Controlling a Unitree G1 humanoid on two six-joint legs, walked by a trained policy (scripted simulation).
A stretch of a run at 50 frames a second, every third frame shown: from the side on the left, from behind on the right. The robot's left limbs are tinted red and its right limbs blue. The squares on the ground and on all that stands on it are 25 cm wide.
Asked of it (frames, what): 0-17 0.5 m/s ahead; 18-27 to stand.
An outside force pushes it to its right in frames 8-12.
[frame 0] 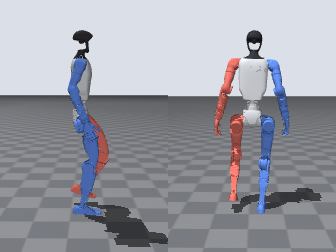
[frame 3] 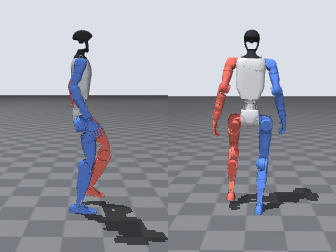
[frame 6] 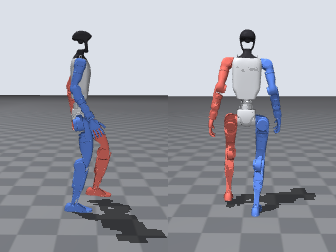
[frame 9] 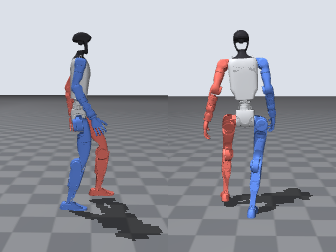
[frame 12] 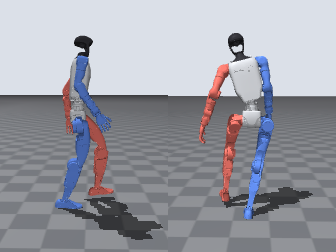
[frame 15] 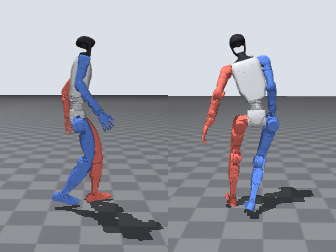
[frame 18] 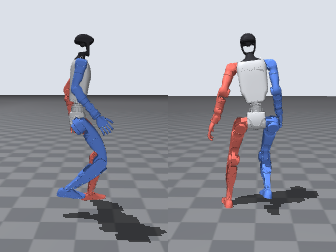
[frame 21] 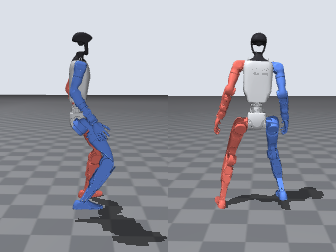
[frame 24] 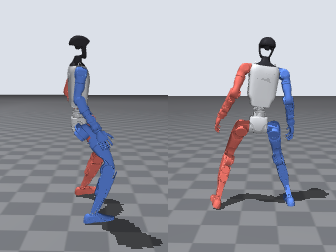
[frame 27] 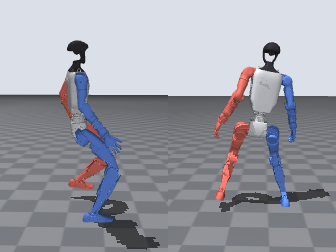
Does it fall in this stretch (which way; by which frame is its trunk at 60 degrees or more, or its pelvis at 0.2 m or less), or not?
no
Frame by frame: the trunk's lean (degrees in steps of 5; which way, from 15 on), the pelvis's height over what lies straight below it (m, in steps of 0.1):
0: 5, 0.8
3: 5, 0.8
6: 5, 0.8
9: 5, 0.8
12: 15 to its left, 0.8
15: 20 to its left, 0.8
18: 10, 0.8
21: 5, 0.7
24: 5, 0.7
27: 10, 0.7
